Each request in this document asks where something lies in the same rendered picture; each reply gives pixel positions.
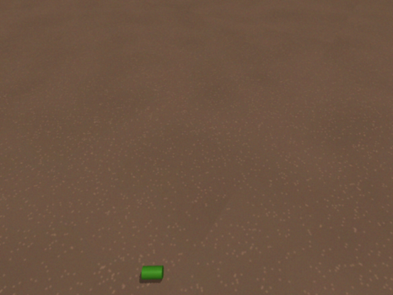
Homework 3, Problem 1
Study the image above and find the can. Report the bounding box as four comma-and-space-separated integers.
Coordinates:
141, 265, 164, 280

